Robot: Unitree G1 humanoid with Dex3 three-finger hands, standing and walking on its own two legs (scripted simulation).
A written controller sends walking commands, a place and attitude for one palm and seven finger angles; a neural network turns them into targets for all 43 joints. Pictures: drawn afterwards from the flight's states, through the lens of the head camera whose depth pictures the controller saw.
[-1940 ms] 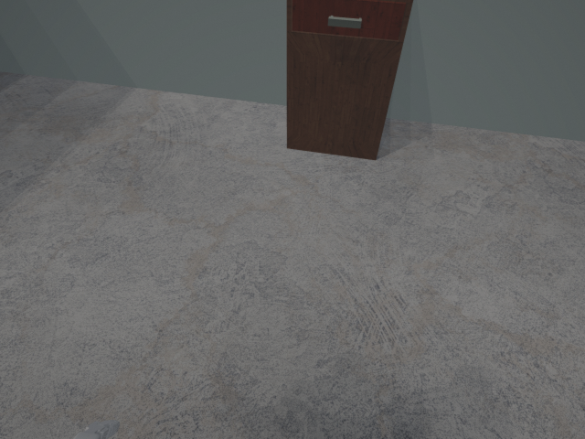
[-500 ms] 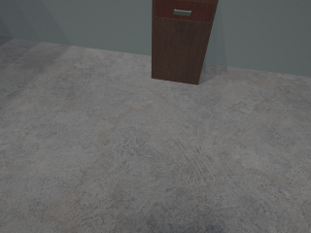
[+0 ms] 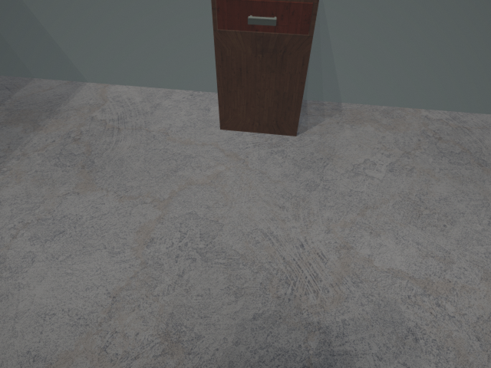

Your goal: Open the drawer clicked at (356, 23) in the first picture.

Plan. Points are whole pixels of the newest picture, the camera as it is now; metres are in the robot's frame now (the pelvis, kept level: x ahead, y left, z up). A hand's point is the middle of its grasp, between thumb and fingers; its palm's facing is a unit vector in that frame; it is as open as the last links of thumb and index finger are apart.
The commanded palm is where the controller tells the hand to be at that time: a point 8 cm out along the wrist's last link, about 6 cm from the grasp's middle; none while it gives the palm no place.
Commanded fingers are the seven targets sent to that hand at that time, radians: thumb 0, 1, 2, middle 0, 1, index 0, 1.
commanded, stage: walk to a spot facing it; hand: left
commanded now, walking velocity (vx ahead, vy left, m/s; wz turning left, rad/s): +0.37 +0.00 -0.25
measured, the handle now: (262, 19) +1.62 +0.04 -0.04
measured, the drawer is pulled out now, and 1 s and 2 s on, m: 0.00 0.00 0.00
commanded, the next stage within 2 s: turn to face it in 1.62 s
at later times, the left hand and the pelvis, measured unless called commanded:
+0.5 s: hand (140, 316) +0.24 +0.24 -0.16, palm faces -0.09 -0.98 -0.19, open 7.4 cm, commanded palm none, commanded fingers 0.00 0.90 0.90 -0.20 -0.30 -0.20 -0.30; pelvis +0.19 +0.06 +0.01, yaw -10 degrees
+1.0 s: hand (196, 224) +0.48 +0.17 -0.15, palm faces -0.19 -0.96 -0.22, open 7.2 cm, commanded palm none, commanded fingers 0.00 0.90 0.90 -0.20 -0.30 -0.20 -0.30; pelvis +0.40 -0.01 +0.02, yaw -13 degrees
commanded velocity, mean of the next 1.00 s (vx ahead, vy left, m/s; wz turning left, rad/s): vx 0.37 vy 0.00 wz -0.16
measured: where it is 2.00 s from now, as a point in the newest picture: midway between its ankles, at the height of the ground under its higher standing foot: (285, 241)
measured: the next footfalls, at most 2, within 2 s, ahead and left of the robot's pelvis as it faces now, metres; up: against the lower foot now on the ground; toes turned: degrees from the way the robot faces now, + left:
left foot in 0.28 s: +0.25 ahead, +0.15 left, +0.00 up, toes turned +3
right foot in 0.74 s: +0.40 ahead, -0.13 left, +0.00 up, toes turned -22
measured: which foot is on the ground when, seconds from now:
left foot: up 0.00-0.26, down 0.28-0.74, up 0.76-1.00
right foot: down 0.00-0.30, up 0.32-0.72, down 0.74-1.00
